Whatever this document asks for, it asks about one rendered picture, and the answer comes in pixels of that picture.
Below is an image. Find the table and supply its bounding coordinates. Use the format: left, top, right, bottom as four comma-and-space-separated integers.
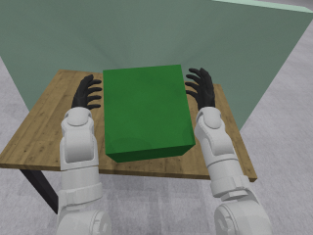
0, 69, 258, 214

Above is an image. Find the robot left hand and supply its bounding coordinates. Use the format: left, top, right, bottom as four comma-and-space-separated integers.
71, 74, 103, 111

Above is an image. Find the robot right hand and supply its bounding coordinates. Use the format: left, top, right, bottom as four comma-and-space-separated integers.
185, 68, 216, 111

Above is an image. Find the robot right forearm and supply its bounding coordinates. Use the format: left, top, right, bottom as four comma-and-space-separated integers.
194, 107, 273, 233

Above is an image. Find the carton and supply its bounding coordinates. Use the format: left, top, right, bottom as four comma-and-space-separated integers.
103, 65, 196, 163

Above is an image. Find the left robot upper arm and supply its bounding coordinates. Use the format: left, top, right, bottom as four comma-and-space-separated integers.
56, 209, 112, 235

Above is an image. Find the right robot upper arm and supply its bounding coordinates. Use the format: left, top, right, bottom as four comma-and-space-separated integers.
214, 200, 273, 235

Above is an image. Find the robot left forearm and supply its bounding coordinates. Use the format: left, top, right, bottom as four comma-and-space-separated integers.
55, 107, 104, 235

